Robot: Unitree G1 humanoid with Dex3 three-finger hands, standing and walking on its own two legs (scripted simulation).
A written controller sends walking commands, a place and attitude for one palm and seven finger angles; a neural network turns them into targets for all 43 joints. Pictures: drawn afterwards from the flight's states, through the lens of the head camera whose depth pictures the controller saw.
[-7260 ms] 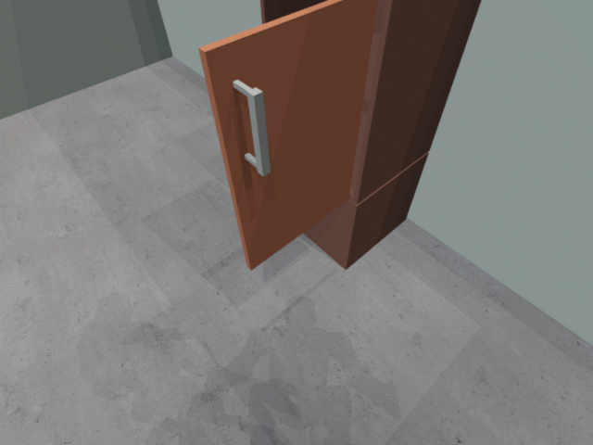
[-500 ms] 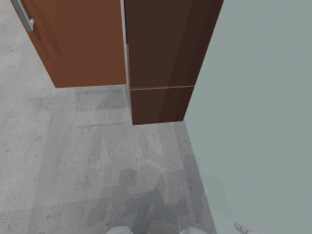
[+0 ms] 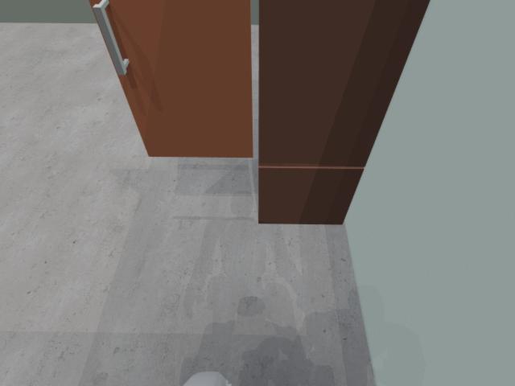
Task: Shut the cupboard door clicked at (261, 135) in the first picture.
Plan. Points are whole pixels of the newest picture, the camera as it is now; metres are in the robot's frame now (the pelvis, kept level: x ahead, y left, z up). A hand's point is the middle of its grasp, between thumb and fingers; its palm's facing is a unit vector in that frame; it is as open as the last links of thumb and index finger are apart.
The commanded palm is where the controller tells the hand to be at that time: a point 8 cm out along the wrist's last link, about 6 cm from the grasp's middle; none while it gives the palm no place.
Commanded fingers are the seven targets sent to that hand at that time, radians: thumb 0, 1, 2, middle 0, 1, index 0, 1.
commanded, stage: take the last steps up to it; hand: left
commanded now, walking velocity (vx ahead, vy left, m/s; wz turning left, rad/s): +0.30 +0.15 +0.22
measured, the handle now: (113, 38) +0.86 +0.42 +0.10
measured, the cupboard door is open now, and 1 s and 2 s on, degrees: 90 90 90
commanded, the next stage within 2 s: come to a stop and stand still in 1.02 s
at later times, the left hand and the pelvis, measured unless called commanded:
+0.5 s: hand (119, 350) +0.20 +0.28 -0.16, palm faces +0.07 -0.98 -0.18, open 7.4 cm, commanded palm none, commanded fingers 0.00 0.90 0.90 -0.20 -0.30 -0.20 -0.30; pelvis +0.12 +0.09 +0.00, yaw +4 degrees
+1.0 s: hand (116, 306) +0.28 +0.31 -0.17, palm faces +0.15 -0.97 -0.19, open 7.2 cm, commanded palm none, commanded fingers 0.00 0.90 0.90 -0.20 -0.30 -0.20 -0.30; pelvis +0.31 +0.13 +0.00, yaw +4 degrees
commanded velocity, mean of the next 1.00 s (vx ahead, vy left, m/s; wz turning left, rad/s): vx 0.28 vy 0.09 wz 0.02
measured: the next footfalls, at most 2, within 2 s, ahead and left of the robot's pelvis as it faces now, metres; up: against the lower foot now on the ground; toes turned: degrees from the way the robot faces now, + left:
left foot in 0.18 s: +0.08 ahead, +0.16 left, +0.00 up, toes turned +9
right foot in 0.62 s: +0.29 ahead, -0.01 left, +0.00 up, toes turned -4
